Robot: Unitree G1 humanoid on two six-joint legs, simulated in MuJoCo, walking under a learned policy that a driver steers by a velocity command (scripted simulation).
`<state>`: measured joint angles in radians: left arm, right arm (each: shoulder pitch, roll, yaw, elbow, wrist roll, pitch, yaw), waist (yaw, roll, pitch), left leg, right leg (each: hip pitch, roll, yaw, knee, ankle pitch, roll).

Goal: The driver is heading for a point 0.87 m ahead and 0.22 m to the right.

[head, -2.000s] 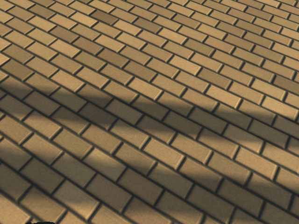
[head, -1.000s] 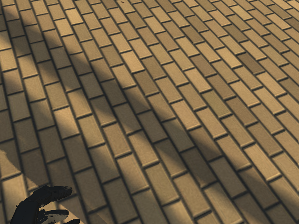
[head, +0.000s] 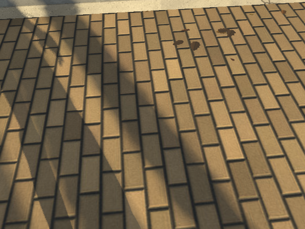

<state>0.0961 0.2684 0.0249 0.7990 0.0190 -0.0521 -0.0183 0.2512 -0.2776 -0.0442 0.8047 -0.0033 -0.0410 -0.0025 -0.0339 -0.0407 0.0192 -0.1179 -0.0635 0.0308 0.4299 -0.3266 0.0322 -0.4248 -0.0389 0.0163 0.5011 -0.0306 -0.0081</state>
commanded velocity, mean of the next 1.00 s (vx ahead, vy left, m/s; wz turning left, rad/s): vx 0.28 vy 0.00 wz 0.00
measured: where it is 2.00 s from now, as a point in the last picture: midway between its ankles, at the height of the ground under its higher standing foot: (170, 161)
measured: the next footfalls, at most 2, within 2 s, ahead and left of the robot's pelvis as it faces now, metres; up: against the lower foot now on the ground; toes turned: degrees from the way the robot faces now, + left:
left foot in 1.00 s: +0.42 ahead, +0.16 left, +0.00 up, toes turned +1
right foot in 1.58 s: +0.67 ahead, -0.13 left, +0.00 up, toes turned -22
